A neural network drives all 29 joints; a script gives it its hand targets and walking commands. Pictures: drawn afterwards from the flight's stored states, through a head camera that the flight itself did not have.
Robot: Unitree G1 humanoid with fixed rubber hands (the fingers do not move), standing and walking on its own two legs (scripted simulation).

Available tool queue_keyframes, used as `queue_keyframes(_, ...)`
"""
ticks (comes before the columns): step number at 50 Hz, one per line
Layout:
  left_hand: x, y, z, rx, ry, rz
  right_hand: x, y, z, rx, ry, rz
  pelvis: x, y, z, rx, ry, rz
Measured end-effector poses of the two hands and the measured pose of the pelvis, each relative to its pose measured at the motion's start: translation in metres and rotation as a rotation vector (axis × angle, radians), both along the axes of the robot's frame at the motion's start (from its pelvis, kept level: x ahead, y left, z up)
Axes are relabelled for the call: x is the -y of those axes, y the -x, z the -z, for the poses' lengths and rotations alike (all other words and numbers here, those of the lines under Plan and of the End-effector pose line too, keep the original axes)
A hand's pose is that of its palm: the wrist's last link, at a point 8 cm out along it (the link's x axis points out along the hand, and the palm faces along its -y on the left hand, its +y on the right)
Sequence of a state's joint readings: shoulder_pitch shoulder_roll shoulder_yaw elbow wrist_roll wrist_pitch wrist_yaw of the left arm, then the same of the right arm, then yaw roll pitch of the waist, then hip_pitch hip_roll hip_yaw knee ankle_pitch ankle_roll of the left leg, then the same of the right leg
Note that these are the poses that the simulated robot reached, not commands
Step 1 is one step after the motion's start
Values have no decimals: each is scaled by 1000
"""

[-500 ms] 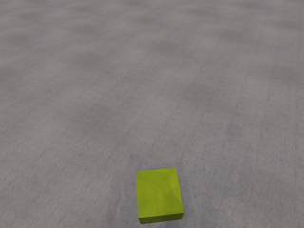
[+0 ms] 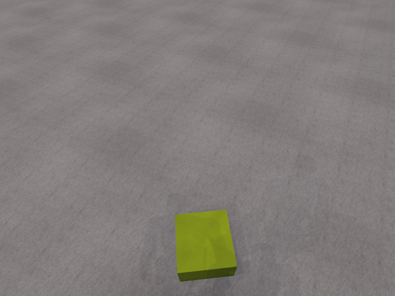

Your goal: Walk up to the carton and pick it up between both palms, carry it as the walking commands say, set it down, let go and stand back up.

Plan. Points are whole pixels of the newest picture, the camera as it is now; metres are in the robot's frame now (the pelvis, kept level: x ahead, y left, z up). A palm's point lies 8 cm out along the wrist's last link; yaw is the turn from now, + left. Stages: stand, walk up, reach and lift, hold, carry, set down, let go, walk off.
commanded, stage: reach and lift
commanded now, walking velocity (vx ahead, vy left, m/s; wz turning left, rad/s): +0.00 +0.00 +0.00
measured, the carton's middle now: (203, 244) +0.47 +0.01 -0.69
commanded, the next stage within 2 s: none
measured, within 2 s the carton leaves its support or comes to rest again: neither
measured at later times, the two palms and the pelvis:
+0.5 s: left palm out of the picture +0.14 +0.22 -0.15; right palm out of the picture +0.16 -0.22 -0.15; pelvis -0.02 +0.00 -0.05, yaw +1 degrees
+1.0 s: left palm (125, 258) +0.26 +0.22 -0.17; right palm (291, 245) +0.28 -0.22 -0.17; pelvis -0.08 +0.00 -0.08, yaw +0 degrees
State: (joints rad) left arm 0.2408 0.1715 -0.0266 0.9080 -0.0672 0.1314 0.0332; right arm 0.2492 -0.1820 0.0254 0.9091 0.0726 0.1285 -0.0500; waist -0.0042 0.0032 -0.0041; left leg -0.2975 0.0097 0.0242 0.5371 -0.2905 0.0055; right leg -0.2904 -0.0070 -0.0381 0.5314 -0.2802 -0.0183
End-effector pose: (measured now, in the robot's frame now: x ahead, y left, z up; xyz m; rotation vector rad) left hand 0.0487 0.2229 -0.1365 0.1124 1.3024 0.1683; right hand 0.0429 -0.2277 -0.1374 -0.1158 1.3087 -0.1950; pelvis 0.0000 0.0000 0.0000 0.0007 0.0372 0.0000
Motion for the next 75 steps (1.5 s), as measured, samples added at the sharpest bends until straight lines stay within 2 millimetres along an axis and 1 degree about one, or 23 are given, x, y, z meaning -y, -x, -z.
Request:
queue_keyframes(2, -5, -46, -2, 38, -8, 33, 3, -51, -3, 54, 7, -37, -1, 8, 8, -26, 0, 1)
queue_keyframes(4, -10, -85, -9, 39, -13, 43, 3, -92, -9, 51, 6, -64, -1, 13, 14, -48, -5, 7)
queue_keyframes(5, -11, -100, -14, 31, -14, 44, 1, -106, -13, 36, -2, -64, -2, 14, 15, -60, -4, 9)
queue_keyframes(6, -11, -110, -18, 15, -14, 42, -2, -116, -15, 16, -14, -59, -2, 13, 16, -72, -4, 10)
queue_keyframes(7, -11, -116, -21, -3, -15, 40, -5, -123, -17, -4, -25, -55, -2, 12, 16, -84, -4, 10)
queue_keyframes(8, -12, -119, -23, -20, -17, 38, -9, -126, -19, -20, -36, -54, -3, 10, 15, -95, -4, 9)
queue_keyframes(10, -11, -116, -24, -48, -19, 37, -16, -125, -19, -43, -52, -50, -4, 5, 13, -116, -2, 2)
queue_keyframes(12, -8, -106, -20, -73, -13, 38, -20, -118, -15, -63, -61, -45, -4, 0, 12, -140, 1, -6)
queue_keyframes(15, -1, -88, -10, -87, 12, 28, -22, -105, -7, -73, -54, -50, -5, -3, 16, -186, 5, -14)
queue_keyframes(18, 2, -80, 2, -61, 31, 17, -19, -101, 2, -49, -44, -66, -5, -1, 25, -233, 7, -19)
queue_keyframes(20, 2, -82, 9, -23, 34, 15, -17, -104, 7, -19, -40, -78, -5, 3, 32, -258, 8, -22)
queue_keyframes(24, 0, -93, 17, 61, 30, 18, -13, -114, 14, 56, -37, -109, -5, 16, 43, -277, 7, -22)
queue_keyframes(31, -2, -109, 23, 133, 19, 10, -7, -129, 20, 139, -56, -117, -4, 41, 56, -253, -3, -6)
queue_keyframes(34, -2, -122, 24, 158, 12, 7, -5, -138, 23, 163, -66, -115, -3, 51, 61, -232, -8, 1)
queue_keyframes(37, -2, -140, 23, 187, 5, 9, -4, -154, 25, 189, -71, -116, -2, 60, 66, -216, -11, 5)
queue_keyframes(42, 2, -171, 24, 222, -6, 15, -3, -186, 26, 235, -66, -115, 0, 70, 72, -221, -14, 6)
queue_keyframes(47, 6, -198, 33, 253, -4, 8, -6, -220, 31, 274, -56, -126, 3, 78, 78, -271, -17, 4)
queue_keyframes(52, 5, -226, 41, 305, 0, -4, -12, -255, 39, 311, -41, -143, 6, 82, 82, -345, -15, 1)
queue_keyframes(61, -3, -279, 51, 417, -5, -25, -14, -315, 49, 408, -33, -145, 4, 78, 88, -490, -2, -7)
queue_keyframes(69, -11, -325, 61, 516, -17, -34, -12, -364, 57, 506, -44, -136, 0, 68, 94, -605, 1, -2)
queue_keyframes(75, -13, -358, 69, 567, -16, -46, -13, -397, 64, 563, -56, -133, -3, 63, 99, -680, 3, -1)
